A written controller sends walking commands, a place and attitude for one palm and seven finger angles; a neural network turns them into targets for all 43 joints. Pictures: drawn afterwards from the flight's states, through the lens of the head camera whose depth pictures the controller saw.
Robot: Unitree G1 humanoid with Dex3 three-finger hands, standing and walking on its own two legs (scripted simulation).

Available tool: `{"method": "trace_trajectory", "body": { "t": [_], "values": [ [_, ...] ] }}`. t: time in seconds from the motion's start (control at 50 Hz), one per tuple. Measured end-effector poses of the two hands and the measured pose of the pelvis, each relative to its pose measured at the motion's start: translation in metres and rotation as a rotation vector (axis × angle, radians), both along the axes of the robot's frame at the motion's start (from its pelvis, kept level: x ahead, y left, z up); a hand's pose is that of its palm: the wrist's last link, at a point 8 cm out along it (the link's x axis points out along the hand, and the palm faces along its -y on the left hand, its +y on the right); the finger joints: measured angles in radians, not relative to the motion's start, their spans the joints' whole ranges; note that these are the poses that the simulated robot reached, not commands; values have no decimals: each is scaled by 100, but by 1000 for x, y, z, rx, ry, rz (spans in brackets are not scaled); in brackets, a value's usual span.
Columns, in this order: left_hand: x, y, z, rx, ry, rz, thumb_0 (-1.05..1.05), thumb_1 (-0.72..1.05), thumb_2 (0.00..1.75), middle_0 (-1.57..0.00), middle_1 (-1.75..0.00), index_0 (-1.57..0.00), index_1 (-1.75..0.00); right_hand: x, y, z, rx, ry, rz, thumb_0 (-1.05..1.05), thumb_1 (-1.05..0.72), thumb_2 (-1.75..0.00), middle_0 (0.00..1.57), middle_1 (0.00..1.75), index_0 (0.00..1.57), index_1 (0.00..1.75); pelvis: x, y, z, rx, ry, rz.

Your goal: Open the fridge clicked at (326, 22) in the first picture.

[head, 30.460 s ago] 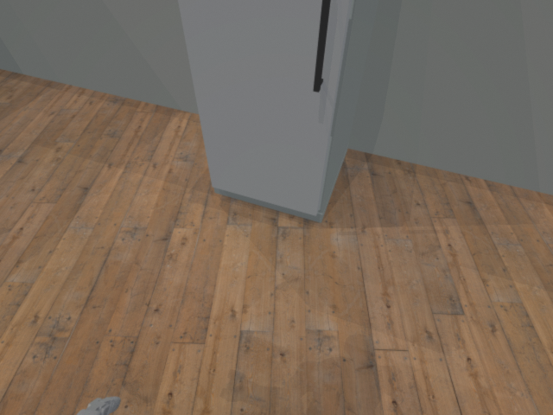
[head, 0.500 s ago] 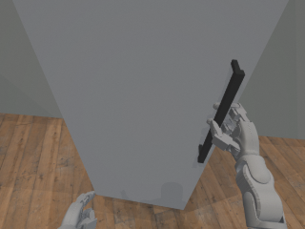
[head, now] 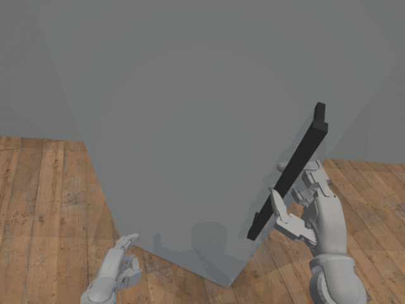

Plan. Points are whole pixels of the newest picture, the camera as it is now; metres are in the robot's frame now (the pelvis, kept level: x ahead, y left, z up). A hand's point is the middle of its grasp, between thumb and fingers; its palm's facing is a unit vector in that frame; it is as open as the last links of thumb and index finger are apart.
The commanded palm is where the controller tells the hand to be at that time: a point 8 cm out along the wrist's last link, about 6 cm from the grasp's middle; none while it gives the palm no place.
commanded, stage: walk backward, drawing the door open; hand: right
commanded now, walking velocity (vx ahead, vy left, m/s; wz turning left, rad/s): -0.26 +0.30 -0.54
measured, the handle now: (277, 187) +0.30 -0.10 +0.12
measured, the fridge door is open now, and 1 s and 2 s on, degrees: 22 52 78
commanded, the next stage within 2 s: stop walking and hold the door back in 1.56 s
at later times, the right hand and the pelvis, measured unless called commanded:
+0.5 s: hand out of the picture +0.12 -0.01 +0.14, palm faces +0.12 +0.97 -0.19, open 7.2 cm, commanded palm +0.08 -0.05 +0.15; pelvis -0.11 +0.13 -0.01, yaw -14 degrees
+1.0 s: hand out of the picture +0.05 +0.09 +0.13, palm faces +0.58 +0.78 -0.24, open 7.2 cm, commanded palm +0.00 +0.07 +0.14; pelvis -0.10 +0.36 -0.01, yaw -39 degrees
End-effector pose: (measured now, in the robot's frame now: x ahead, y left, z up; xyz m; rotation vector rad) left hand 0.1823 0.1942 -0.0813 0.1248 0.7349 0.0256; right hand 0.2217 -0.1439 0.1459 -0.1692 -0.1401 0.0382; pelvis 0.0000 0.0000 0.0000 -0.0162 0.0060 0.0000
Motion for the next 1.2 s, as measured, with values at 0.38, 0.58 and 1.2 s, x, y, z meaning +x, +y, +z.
{"method": "trace_trajectory", "body": {
  "t": [0.38, 0.58, 1.2],
  "values": [
    [-126, 71, -7, 110, 138, -80, 1, 91, 90, -20, -30, -20, -30, -102, 55, -3, -5, -52, -8, -4, -61, -77, 37, 134, 21, 121, -96, 74, 8, 70, -5, -198],
    [-86, 126, -20, 57, 36, -188, 1, 91, 90, -20, -30, -21, -30, -152, 103, -3, -35, -78, -195, -5, -60, -80, 38, 135, 20, 122, -124, 161, -8, 52, -13, -326],
    [40, 280, -16, 127, -25, -694, 1, 91, 90, -20, -30, -20, -30, -248, 267, -2, -127, -61, -877, -6, -63, -85, 36, 131, 16, 117, -68, 439, -11, -8, -39, -854]
  ]
}}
